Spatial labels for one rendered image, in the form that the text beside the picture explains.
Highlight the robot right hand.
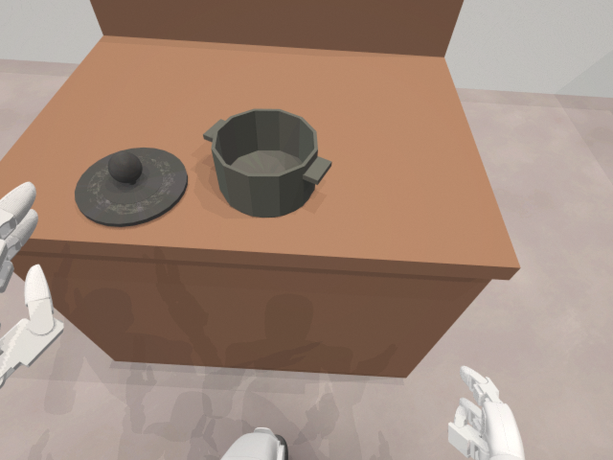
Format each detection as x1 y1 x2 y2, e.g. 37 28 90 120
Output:
448 366 525 460

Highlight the lid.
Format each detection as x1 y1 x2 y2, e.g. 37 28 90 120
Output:
75 148 188 227

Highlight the robot left hand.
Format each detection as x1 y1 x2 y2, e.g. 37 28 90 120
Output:
0 182 64 389

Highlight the table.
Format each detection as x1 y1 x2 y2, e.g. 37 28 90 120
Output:
0 0 521 378

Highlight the robot left thigh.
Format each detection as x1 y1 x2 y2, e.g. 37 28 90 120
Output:
220 433 284 460

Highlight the knob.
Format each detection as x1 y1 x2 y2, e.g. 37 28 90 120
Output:
108 151 143 183

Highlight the left robot shin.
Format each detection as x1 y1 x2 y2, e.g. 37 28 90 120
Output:
253 427 279 441

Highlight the pot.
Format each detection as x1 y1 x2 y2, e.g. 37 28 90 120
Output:
203 108 331 218

